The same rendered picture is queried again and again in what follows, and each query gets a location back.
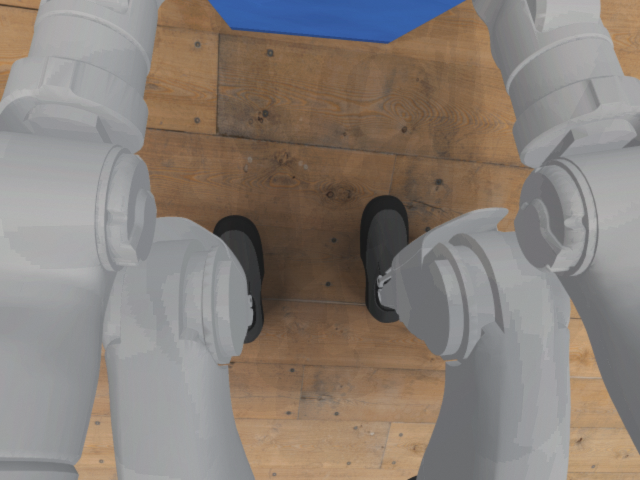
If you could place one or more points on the robot left upper arm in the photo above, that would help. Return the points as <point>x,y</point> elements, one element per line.
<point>72,214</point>

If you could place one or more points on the robot right upper arm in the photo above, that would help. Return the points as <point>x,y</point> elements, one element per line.
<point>579,217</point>

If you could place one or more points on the robot right forearm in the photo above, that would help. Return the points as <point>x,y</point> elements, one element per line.
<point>566,85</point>

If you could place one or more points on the robot right foot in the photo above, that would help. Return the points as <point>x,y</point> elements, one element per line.
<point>384,232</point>

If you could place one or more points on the robot left forearm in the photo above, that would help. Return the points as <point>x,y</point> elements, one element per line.
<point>85,74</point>

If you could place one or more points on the carton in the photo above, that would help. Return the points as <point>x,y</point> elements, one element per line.
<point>378,21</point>

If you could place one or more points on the right robot thigh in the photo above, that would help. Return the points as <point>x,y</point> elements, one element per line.
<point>506,407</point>

